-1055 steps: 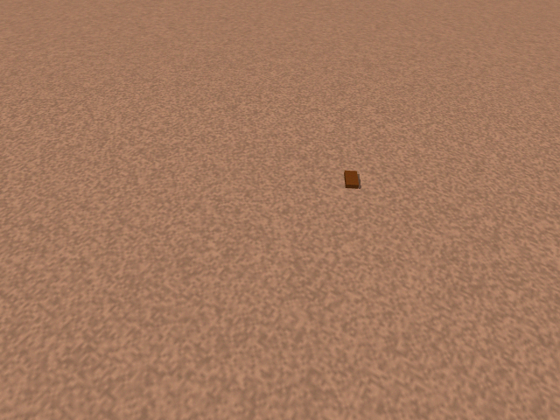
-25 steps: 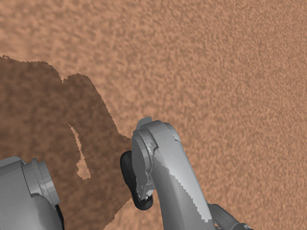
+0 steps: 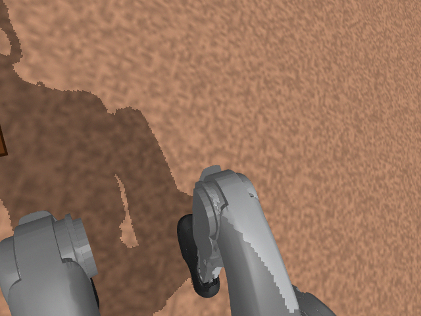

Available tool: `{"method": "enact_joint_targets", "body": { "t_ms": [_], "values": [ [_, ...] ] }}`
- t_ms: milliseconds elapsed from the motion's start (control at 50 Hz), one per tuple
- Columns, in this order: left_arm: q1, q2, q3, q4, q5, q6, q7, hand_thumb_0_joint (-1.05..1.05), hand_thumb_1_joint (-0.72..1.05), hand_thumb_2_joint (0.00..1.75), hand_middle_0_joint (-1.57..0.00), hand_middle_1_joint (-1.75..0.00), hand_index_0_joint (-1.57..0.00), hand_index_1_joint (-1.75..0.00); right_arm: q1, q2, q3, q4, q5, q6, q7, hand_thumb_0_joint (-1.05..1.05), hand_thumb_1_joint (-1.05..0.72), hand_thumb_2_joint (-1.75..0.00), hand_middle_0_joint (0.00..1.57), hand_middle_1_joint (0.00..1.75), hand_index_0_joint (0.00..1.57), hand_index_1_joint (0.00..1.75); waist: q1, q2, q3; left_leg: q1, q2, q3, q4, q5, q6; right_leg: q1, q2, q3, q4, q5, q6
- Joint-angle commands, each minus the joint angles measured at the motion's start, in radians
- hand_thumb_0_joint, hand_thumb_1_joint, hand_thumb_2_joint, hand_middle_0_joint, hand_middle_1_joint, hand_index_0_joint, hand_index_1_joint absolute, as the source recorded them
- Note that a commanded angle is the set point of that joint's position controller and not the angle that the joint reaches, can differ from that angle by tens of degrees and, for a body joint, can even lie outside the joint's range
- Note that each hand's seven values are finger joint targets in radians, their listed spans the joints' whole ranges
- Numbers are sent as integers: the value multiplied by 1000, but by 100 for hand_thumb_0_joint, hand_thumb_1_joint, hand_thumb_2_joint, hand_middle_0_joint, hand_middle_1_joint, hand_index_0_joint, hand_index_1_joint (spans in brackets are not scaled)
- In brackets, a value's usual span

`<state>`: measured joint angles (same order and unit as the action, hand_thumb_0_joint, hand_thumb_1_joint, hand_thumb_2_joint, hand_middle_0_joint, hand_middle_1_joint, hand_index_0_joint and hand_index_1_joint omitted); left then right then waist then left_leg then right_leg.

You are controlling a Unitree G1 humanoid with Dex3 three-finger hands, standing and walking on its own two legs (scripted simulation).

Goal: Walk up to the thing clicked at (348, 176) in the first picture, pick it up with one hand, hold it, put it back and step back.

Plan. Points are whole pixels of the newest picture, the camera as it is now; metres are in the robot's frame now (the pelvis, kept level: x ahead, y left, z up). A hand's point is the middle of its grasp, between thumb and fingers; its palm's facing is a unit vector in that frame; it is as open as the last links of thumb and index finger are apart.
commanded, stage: settle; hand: left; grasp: from above
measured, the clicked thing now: out of the picture +0.44 +0.31 -0.28
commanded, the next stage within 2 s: lift in 0.50 s
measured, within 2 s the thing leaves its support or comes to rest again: neither
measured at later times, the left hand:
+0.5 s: hand out of the picture +0.42 +0.30 -0.15, palm faces -0.48 -0.09 -0.87, open 9.1 cm
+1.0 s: hand out of the picture +0.39 +0.31 -0.08, palm faces -0.49 -0.09 -0.86, open 9.2 cm
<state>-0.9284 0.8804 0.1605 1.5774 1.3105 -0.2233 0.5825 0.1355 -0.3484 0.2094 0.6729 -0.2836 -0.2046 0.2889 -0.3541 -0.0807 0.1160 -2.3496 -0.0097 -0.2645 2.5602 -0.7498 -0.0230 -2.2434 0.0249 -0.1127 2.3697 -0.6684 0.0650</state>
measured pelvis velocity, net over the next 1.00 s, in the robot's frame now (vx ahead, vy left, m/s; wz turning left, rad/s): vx -0.01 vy -0.01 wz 0.13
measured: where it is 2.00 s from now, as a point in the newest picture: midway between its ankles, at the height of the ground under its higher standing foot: (149, 297)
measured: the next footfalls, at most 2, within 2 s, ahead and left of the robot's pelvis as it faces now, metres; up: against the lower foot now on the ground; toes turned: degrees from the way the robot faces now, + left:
none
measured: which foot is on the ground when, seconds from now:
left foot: down 0.00-1.00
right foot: down 0.00-1.00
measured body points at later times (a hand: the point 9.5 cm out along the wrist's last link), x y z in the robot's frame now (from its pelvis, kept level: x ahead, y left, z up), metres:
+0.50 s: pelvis +0.00 -0.01 +0.03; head +0.23 +0.08 +0.40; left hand +0.44 +0.30 -0.10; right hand +0.10 -0.27 -0.07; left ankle +0.05 +0.13 -0.27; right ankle +0.12 -0.14 -0.27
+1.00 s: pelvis -0.01 -0.01 +0.07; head +0.20 +0.07 +0.46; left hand +0.42 +0.31 -0.03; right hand +0.08 -0.28 -0.05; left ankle +0.05 +0.13 -0.27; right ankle +0.12 -0.14 -0.27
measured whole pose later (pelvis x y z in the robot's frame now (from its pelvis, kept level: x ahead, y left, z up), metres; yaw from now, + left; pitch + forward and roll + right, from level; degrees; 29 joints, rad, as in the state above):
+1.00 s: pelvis -0.01 -0.01 +0.07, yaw +8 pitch +35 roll -8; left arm -0.80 0.63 0.00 1.15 1.17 -0.20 0.18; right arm 0.20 -0.29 0.00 0.70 -0.07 0.01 0.13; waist -0.18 0.05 -0.12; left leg -2.22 -0.01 -0.13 2.28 -0.68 -0.01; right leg -2.15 -0.02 -0.02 2.19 -0.65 0.06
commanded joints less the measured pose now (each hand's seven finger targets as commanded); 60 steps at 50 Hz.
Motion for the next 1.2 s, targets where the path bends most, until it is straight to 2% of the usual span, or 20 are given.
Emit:
{"method": "enact_joint_targets", "body": {
  "t_ms": [0, 20, 40, 60, 80, 140, 180, 220, 240, 340, 420, 460, 520, 580, 620, 740, 880, 940, 1100, 1180],
  "values": [
    [-277, 142, -40, -303, -42, -11, 15, 0, 61, 31, -100, -29, -101, -28, 154, -293, -155, 8, 42, 7, -3, 0, -91, -90, 20, 30, 20, 30, 6, 590, -797, 600, 20, 152, -305, 316, 5, 337, 35, -119, -180, 305, -104],
    [-298, 117, -65, -335, -46, -11, 4, 0, 61, 32, -101, -30, -102, -29, 151, -287, -166, 10, 54, 12, -5, 0, -91, -91, 20, 30, 20, 30, 12, 590, -810, 587, 21, 155, -317, 294, 9, 330, 37, -111, -192, 286, -105],
    [-295, 151, -35, -341, -45, -9, 2, 0, 64, 31, -102, -30, -104, -29, 179, -294, -182, 33, 61, 13, -4, 0, -91, -90, 20, 30, 20, 30, 18, 574, -816, 586, 18, 155, -309, 305, 11, 322, 30, -112, -190, 301, -101],
    [-292, 110, -57, -369, -49, -5, -9, 0, 66, 30, -103, -30, -105, -28, 180, -285, -188, 27, 70, 15, -3, 0, -91, -90, 20, 30, 20, 30, 30, 574, -836, 591, 15, 157, -317, 313, 10, 310, 27, -110, -186, 301, -103],
    [-267, 118, -36, -336, -48, 4, -14, 0, 68, 30, -105, -29, -106, -27, 205, -290, -204, 51, 73, 22, -3, 0, -91, -90, 20, 30, 20, 30, 26, 560, -818, 583, 14, 159, -319, 315, 12, 303, 24, -109, -191, 302, -102],
    [-349, 4, -118, -369, -57, 15, -50, 0, 76, 34, -111, -31, -113, -29, 207, -257, -213, 62, 103, 35, -6, 0, -91, -90, 20, 30, 20, 30, 26, 541, -812, 584, 9, 154, -363, 280, 13, 261, 18, -102, -203, 270, -104],
    [-336, 41, -101, -349, -55, 28, -65, 0, 78, 38, -115, -31, -115, -31, 214, -260, -220, 62, 114, 45, -13, 0, -91, -91, 20, 30, 20, 30, 51, 516, -840, 594, 6, 161, -367, 290, 19, 270, 15, -91, -212, 276, -101],
    [-337, 14, -114, -315, -50, 38, -86, 0, 81, 38, -116, -33, -118, -32, 220, -248, -221, 68, 118, 56, -19, 0, -91, -90, 20, 30, 20, 30, 45, 467, -816, 559, -1, 173, -365, 300, 25, 283, 12, -83, -221, 288, -98],
    [-344, 29, -106, -333, -53, 42, -92, 0, 83, 40, -118, -34, -119, -33, 217, -242, -221, 60, 121, 65, -25, 0, -91, -91, 20, 30, 20, 30, 62, 467, -848, 565, -3, 181, -367, 313, 28, 302, 13, -78, -230, 298, -98],
    [-335, 20, -115, -261, -60, 49, -140, 0, 81, 43, -118, -34, -118, -34, 203, -224, -218, 40, 132, 92, -52, 0, -91, -91, 20, 30, 20, 30, 52, 356, -799, 484, -14, 203, -379, 239, 50, 336, 11, -55, -276, 237, -94],
    [-356, 67, -92, -311, -71, 32, -171, 0, 80, 43, -118, -33, -119, -34, 190, -207, -217, 20, 136, 109, -74, 0, -91, -91, 20, 30, 20, 30, 82, 364, -861, 504, -15, 215, -393, 239, 48, 388, 11, -34, -287, 213, -100],
    [-376, 54, -99, -323, -69, 21, -186, 0, 81, 42, -117, -36, -118, -35, 197, -203, -219, 16, 137, 116, -87, 0, -91, -90, 20, 30, 20, 30, 65, 361, -839, 503, -16, 217, -398, 223, 45, 379, 10, -33, -297, 190, -103],
    [-391, 98, -76, -377, -67, 3, -193, 0, 80, 47, -119, -34, -119, -34, 209, -196, -220, 16, 140, 130, -107, 0, -91, -90, 20, 30, 20, 30, 84, 365, -884, 508, -17, 228, -395, 240, 47, 413, 6, -18, -312, 205, -98],
    [-364, 59, -98, -382, -63, -2, -200, 0, 82, 44, -120, -41, -121, -39, 218, -191, -225, 17, 146, 142, -119, 0, -93, -91, 20, 30, 20, 30, 90, 397, -894, 555, -13, 226, -416, 265, 39, 399, 5, -26, -302, 230, -104],
    [-380, 84, -84, -401, -63, -4, -204, 0, 79, 43, -116, -39, -118, -38, 231, -196, -229, 16, 152, 148, -129, 0, -93, -91, 20, 30, 20, 30, 92, 391, -898, 547, -18, 225, -427, 258, 41, 390, 1, -30, -308, 225, -105],
    [-330, 73, -79, -462, -105, 26, -254, 0, 80, 49, -112, -45, -115, -42, 247, -195, -260, 16, 176, 165, -146, 0, -91, -90, 20, 30, 20, 30, 136, 430, -949, 621, -20, 228, -494, 244, 38, 382, -11, -28, -329, 212, -109],
    [-246, 46, -93, -604, -142, 28, -338, 0, 80, 55, -113, -46, -115, -45, 244, -168, -285, -6, 203, 194, -168, 0, -91, -90, 20, 30, 20, 30, 163, 357, -985, 640, -19, 247, -531, 251, 53, 478, -12, 0, -400, 220, -101],
    [-214, 21, -105, -641, -162, 29, -364, 0, 77, 57, -111, -47, -113, -46, 246, -166, -292, -12, 215, 201, -179, 0, -91, -90, 20, 30, 20, 30, 163, 325, -943, 648, -17, 242, -563, 234, 54, 478, -12, 3, -436, 201, -100],
    [-114, 3, -107, -819, -199, 44, -400, 0, 73, 59, -107, -49, -109, -47, 200, -156, -313, -54, 250, 218, -208, 0, -90, -90, 20, 30, 20, 30, 209, 333, -936, 756, -11, 199, -726, 139, 49, 506, -14, 9, -516, 129, -99],
    [-57, -25, -129, -912, -216, 66, -420, 0, 76, 57, -109, -50, -111, -48, 186, -142, -322, -77, 263, 225, -223, 0, -90, -90, 20, 30, 20, 30, 222, 329, -961, 849, -5, 201, -787, 167, 48, 584, -13, 18, -578, 155, -97]
  ]
}}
